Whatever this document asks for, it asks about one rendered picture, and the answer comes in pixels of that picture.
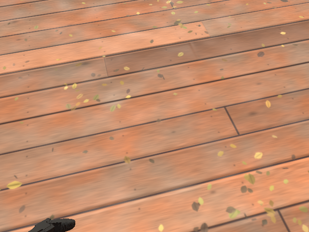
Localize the robot left hand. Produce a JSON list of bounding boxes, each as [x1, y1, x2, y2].
[[28, 217, 75, 232]]

